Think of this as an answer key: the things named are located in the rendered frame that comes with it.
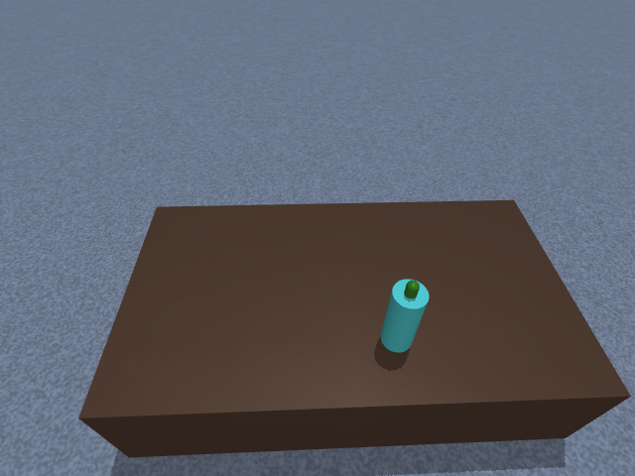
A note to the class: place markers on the bottle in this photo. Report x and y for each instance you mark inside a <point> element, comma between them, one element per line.
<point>406,307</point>

